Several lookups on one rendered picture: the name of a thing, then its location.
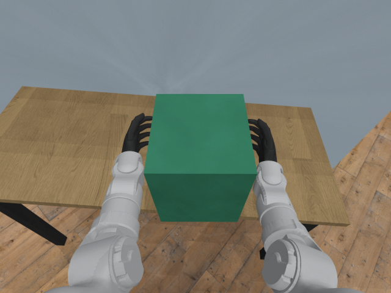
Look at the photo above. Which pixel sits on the carton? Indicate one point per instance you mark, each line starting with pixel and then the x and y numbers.
pixel 200 164

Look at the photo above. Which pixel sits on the left robot upper arm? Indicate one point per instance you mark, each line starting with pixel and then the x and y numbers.
pixel 110 265

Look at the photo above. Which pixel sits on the robot right hand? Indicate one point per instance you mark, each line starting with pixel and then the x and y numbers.
pixel 266 148

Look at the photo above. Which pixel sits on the robot right forearm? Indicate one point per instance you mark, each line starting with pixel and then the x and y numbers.
pixel 275 211

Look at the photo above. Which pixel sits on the robot left forearm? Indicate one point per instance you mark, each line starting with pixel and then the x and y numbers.
pixel 122 203

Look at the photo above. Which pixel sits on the robot left hand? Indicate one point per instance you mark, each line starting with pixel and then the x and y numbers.
pixel 133 136

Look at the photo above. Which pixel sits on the right robot upper arm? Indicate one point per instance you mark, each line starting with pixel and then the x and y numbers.
pixel 292 267

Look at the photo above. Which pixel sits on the table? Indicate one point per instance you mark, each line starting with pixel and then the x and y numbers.
pixel 58 147

